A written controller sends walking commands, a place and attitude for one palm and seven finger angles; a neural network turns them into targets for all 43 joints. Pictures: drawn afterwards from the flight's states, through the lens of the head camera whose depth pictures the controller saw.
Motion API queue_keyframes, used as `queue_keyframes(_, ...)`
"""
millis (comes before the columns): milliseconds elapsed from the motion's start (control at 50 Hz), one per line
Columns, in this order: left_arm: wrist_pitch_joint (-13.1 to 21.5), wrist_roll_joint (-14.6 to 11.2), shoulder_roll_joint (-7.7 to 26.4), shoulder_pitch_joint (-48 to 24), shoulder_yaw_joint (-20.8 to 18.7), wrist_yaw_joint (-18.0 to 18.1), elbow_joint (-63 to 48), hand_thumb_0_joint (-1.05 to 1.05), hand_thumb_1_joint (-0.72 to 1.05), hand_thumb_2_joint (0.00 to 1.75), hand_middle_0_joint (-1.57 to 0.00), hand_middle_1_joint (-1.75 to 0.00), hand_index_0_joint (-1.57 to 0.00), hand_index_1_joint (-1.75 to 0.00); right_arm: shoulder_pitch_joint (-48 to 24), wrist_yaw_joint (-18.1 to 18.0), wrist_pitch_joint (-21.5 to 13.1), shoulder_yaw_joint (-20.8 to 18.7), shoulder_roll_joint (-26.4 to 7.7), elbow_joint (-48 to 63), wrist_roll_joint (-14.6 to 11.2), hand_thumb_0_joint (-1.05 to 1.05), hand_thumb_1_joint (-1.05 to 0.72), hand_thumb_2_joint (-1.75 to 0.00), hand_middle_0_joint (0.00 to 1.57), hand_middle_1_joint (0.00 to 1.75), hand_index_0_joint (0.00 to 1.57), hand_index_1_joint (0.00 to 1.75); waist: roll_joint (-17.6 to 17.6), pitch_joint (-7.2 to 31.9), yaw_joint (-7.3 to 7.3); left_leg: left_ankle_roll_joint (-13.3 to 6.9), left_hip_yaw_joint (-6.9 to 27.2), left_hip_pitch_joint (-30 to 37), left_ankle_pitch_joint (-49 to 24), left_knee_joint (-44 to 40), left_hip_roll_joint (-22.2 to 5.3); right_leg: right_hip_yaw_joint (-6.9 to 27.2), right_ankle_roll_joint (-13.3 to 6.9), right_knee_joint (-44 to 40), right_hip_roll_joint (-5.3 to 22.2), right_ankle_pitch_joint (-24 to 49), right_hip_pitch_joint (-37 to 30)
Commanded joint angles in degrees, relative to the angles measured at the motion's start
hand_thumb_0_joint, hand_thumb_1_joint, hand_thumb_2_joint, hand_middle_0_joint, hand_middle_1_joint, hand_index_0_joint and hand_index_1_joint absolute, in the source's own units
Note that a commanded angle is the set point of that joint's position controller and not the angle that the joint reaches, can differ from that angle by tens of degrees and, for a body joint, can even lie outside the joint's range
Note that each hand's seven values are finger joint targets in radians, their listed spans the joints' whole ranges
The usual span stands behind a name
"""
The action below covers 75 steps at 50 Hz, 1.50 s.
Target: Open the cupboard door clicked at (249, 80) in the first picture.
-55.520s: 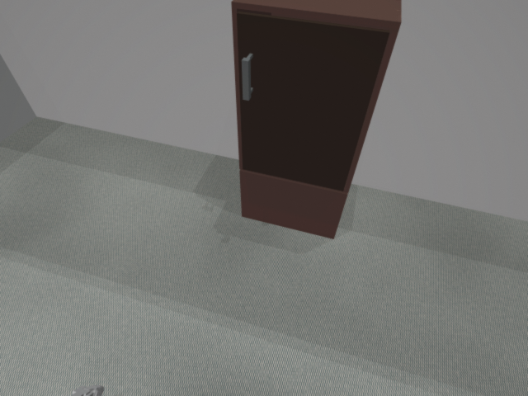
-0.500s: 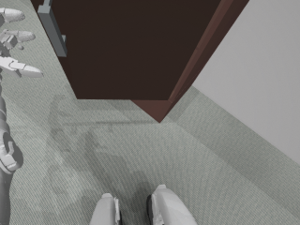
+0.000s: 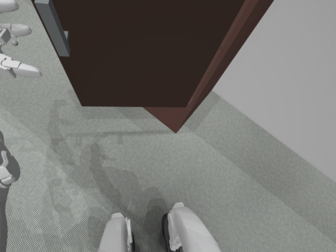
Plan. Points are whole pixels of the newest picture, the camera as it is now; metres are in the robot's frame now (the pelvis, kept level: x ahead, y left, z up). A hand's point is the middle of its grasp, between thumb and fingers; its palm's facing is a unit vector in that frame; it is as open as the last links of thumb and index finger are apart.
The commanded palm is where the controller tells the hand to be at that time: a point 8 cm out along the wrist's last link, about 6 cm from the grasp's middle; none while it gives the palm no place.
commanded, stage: move the hooked fingers beside the handle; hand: left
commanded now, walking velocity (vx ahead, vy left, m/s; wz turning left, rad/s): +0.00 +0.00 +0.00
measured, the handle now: (56, 21) +0.59 +0.17 +0.09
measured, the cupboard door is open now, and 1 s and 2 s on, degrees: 42 42 42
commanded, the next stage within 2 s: slide the fingers in behind the handle in 0.42 s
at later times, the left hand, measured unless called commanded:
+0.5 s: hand (14, 43) +0.54 +0.25 +0.08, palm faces -0.03 -1.00 +0.00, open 13.9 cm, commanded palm +0.53 +0.28 +0.08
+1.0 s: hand (35, 44) +0.54 +0.21 +0.08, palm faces -0.04 -1.00 +0.00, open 13.9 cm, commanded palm +0.52 +0.24 +0.08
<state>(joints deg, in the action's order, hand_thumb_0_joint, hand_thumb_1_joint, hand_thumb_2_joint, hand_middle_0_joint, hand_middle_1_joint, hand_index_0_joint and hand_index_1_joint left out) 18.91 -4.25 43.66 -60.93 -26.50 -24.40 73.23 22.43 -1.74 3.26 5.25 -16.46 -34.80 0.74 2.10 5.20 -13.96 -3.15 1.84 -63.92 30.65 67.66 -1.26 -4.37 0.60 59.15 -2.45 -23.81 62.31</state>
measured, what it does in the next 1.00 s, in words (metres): stands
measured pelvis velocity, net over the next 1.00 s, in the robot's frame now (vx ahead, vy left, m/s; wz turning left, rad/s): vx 0.01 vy -0.01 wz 0.00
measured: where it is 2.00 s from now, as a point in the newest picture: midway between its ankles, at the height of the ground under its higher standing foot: outside the picture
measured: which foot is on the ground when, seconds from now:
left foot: down 0.00-1.00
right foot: down 0.00-1.00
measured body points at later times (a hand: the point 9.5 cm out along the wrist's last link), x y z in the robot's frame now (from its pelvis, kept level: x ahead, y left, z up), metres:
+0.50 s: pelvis +0.01 +0.00 +0.00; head +0.18 +0.04 +0.42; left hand +0.54 +0.30 +0.08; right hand -0.01 -0.27 -0.09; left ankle +0.00 +0.08 -0.65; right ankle +0.03 -0.14 -0.65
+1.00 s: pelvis +0.01 -0.01 +0.01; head +0.16 +0.03 +0.43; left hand +0.54 +0.26 +0.08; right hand -0.01 -0.27 -0.09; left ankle +0.00 +0.08 -0.65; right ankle +0.03 -0.14 -0.65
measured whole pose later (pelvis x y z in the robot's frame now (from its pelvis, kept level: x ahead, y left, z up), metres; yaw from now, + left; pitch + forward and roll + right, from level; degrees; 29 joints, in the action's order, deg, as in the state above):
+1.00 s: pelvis +0.01 -0.01 +0.01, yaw +0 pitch +26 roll -5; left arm 19.7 -4.8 37.5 -57.8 -24.6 -20.9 70.7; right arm 22.9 -0.5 3.7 4.3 -15.7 -35.1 1.0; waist 2.5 5.7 -13.0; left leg -2.8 1.3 -61.1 30.6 65.9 -1.3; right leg -3.7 0.3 58.4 -2.5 -24.1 60.1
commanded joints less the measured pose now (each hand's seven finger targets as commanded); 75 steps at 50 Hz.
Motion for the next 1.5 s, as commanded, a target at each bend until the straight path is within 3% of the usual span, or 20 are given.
queue_keyframes(0,3.6,-1.13,17.43,-23.54,-2.43,-0.63,-12.87,0.0,-0.5,0.3,-0.3,-1.2,-0.3,-1.2,12.81,-0.65,-0.11,-4.46,-12.33,0.67,0.13,0.0,-0.9,-0.9,0.2,0.3,0.2,0.3,14.53,32.24,0.5,3.39,5.66,31.02,-34.34,-7.44,-1.62,0.45,-1.78,-4.25,-1.45,15.23,-8.29)
queue_keyframes(100,2.87,-1.64,17.55,-20.3,-3.27,-1.34,-14.22,0.0,-0.5,0.3,-0.3,-1.2,-0.3,-1.2,13.06,-0.43,0.44,-4.72,-12.15,1.23,-0.1,0.0,-0.9,-0.9,0.2,0.3,0.2,0.3,13.93,33.1,1.59,3.16,5.09,31.19,-36.63,-7.67,-1.55,0.64,-1.66,-4.63,-1.68,17.52,-10.7)
queue_keyframes(180,3.16,-1.91,16.35,-23.7,-1.96,-1.19,-15.43,0.0,-0.5,0.3,-0.3,-1.2,-0.3,-1.2,13.2,-0.56,0.4,-4.72,-12.06,0.66,-0.08,0.0,-0.9,-0.9,0.2,0.3,0.2,0.3,13.73,31.49,0.19,2.91,5.12,30.6,-34.98,-8.0,-1.58,0.63,-1.54,-4.95,-1.66,17.03,-9.86)
queue_keyframes(320,2.99,-1.92,14.79,-19.92,-1.24,-1.41,-13.25,0.0,-0.5,0.3,-0.3,-1.2,-0.3,-1.2,13.3,-0.4,0.45,-4.81,-11.94,0.52,-0.1,0.0,-0.9,-0.9,0.2,0.3,0.2,0.3,13.99,30.47,0.64,3.05,4.82,31.31,-36.16,-8.05,-1.55,0.57,-1.68,-5.34,-1.75,17.27,-9.59)
queue_keyframes(460,3.51,-2.09,16.16,-22.77,-1.86,-1.21,-14.58,0.0,-0.5,0.3,-0.3,-1.2,-0.3,-1.2,13.02,-0.69,0.45,-4.74,-12.08,0.78,-0.08,0.0,-0.9,-0.9,0.2,0.3,0.2,0.3,13.32,29.32,0.16,2.87,4.93,30.29,-34.58,-8.1,-1.47,0.58,-1.8,-5.07,-1.66,16.62,-9.52)
queue_keyframes(480,3.76,-1.91,17.49,-22.03,-3.0,-1.08,-15.07,0.0,-0.5,0.3,-0.3,-1.2,-0.3,-1.2,13.0,-0.62,0.49,-4.84,-12.17,0.96,-0.08,0.0,-0.9,-0.9,0.2,0.3,0.2,0.3,14.63,31.32,1.09,3.21,4.99,31.36,-35.51,-8.11,-1.48,0.7,-1.73,-4.94,-1.61,16.66,-9.74)
queue_keyframes(580,3.96,-2.76,12.71,-19.95,-0.87,-1.13,-16.41,0.0,-0.5,0.3,-0.3,-1.2,-0.3,-1.2,13.15,-0.2,0.55,-5.34,-11.82,0.59,-0.02,0.0,-0.9,-0.9,0.2,0.3,0.2,0.3,14.72,32.65,1.25,3.96,5.68,35.28,-40.41,-8.08,-1.95,0.22,-1.65,-5.25,-1.75,17.42,-8.69)
queue_keyframes(600,3.5,-2.86,9.81,-20.39,1.26,-1.1,-16.15,0.0,-0.5,0.3,-0.3,-1.2,-0.3,-1.2,12.86,-0.09,0.53,-5.36,-11.58,0.46,-0.01,0.0,-0.9,-0.9,0.2,0.3,0.2,0.3,14.88,31.82,0.4,3.78,5.54,35.22,-39.59,-8.11,-1.87,0.15,-1.59,-5.41,-1.71,17.2,-7.98)
queue_keyframes(660,3.2,-2.7,10.2,-20.98,0.5,-0.05,-15.9,0.0,-0.5,0.3,-0.3,-1.2,-0.3,-1.2,13.1,-0.06,0.51,-5.41,-11.55,0.4,0.06,0.0,-0.9,-0.9,0.2,0.3,0.2,0.3,12.62,30.72,0.43,3.3,5.48,33.37,-36.95,-8.44,-1.66,0.2,-1.79,-5.52,-1.72,16.37,-8.71)
queue_keyframes(740,3.72,-2.14,9.76,-20.92,0.62,1.59,-16.64,0.0,-0.5,0.3,-0.3,-1.2,-0.3,-1.2,12.61,0.28,0.35,-5.33,-11.28,0.62,0.25,0.0,-0.9,-0.9,0.2,0.3,0.2,0.3,13.75,30.43,1.07,3.6,5.23,33.27,-35.71,-9.08,-1.45,0.3,-1.89,-5.63,-1.56,15.92,-9.31)
queue_keyframes(840,4.19,-1.68,9.14,-21.96,1.01,2.91,-14.19,0.0,-0.5,0.3,-0.3,-1.2,-0.3,-1.2,12.22,0.36,0.09,-5.2,-11.21,0.67,0.23,0.0,-0.9,-0.9,0.2,0.3,0.2,0.3,10.74,27.93,0.28,2.7,4.45,28.85,-29.75,-9.26,-1.03,0.85,-1.77,-5.72,-1.5,14.79,-10.66)
queue_keyframes(880,4.93,-1.52,10.11,-22.07,0.19,3.32,-15.57,0.0,-0.5,0.3,-0.3,-1.2,-0.3,-1.2,12.23,0.34,-0.04,-5.2,-11.3,0.85,0.36,0.0,-0.9,-0.9,0.2,0.3,0.2,0.3,12.52,30.33,0.92,3.11,4.83,30.7,-31.96,-9.12,-1.14,0.83,-1.94,-5.2,-1.3,15.22,-10.26)
queue_keyframes(980,5.09,-1.65,8.31,-22.02,0.99,3.71,-15.4,0.0,-0.5,0.3,-0.3,-1.2,-0.3,-1.2,12.22,0.57,-0.19,-5.3,-10.89,0.98,0.32,0.0,-0.9,-0.9,0.2,0.3,0.2,0.3,11.1,31.13,0.7,2.58,4.1,28.93,-31.21,-8.69,-0.88,1.31,-1.7,-4.97,-1.32,16.83,-12.42)
queue_keyframes(1020,5.0,-1.57,9.76,-19.93,-0.47,3.83,-15.67,0.0,-0.5,0.3,-0.3,-1.2,-0.3,-1.2,12.34,0.67,-0.1,-5.47,-11.01,1.11,0.3,0.0,-0.9,-0.9,0.2,0.3,0.2,0.3,10.59,31.86,1.67,2.47,3.71,28.52,-31.11,-8.82,-0.81,1.45,-1.76,-5.04,-1.33,17.52,-14.15)
queue_keyframes(1080,5.35,-2.06,7.13,-19.9,0.75,3.98,-17.37,0.0,-0.5,0.3,-0.3,-1.2,-0.3,-1.2,12.33,0.9,-0.14,-5.73,-10.59,1.13,0.27,0.0,-0.9,-0.9,0.2,0.3,0.2,0.3,10.99,33.14,1.6,2.55,3.58,29.9,-33.18,-8.69,-0.78,1.52,-1.65,-5.06,-1.37,19.18,-14.6)
queue_keyframes(1120,4.95,-2.14,6.35,-19.24,1.4,4.21,-16.28,0.0,-0.5,0.3,-0.3,-1.2,-0.3,-1.2,12.07,0.92,-0.02,-5.67,-10.58,1.05,0.1,0.0,-0.9,-0.9,0.2,0.3,0.2,0.3,9.65,30.18,1.26,2.34,3.28,27.96,-30.82,-9.15,-0.67,1.53,-1.58,-5.54,-1.35,18.22,-14.72)
queue_keyframes(1220,5.68,-1.89,6.96,-21.11,0.99,5.22,-17.01,0.0,-0.5,0.3,-0.3,-1.2,-0.3,-1.2,11.89,0.77,-0.61,-5.75,-10.51,0.69,0.17,0.0,-0.9,-0.9,0.2,0.3,0.2,0.3,9.5,30.21,1.41,2.01,2.94,26.51,-27.5,-9.39,-0.32,2.13,-1.7,-5.72,-1.17,17.09,-15.72)
queue_keyframes(1260,6.2,-2.05,3.26,-20.48,3.27,5.4,-17.37,0.0,-0.5,0.3,-0.3,-1.2,-0.3,-1.2,11.94,0.92,-0.77,-5.9,-10.11,0.73,0.26,0.0,-0.9,-0.9,0.2,0.3,0.2,0.3,10.53,30.49,1.0,2.2,3.19,28.77,-29.94,-9.26,-0.44,1.8,-1.88,-5.44,-1.23,17.65,-14.1)
queue_keyframes(1340,5.6,-2.04,2.98,-19.94,3.11,5.98,-15.28,0.0,-0.5,0.3,-0.3,-1.2,-0.3,-1.2,11.6,1.0,-0.64,-5.99,-10.38,0.36,0.23,0.0,-0.9,-0.9,0.2,0.3,0.2,0.3,8.65,28.09,0.99,2.21,3.14,27.08,-27.41,-9.64,-0.44,1.67,-1.71,-5.89,-1.11,15.93,-13.77)
queue_keyframes(1480,6.65,-1.4,2.28,-23.12,3.61,7.79,-16.39,0.0,-0.5,0.3,-0.3,-1.2,-0.3,-1.2,11.45,1.01,-1.17,-6.07,-10.25,0.3,0.5,0.0,-0.9,-0.9,0.2,0.3,0.2,0.3,8.87,29.67,0.32,2.22,3.48,27.72,-27.39,-9.2,-0.45,1.87,-1.7,-5.3,-0.9,15.83,-13.0)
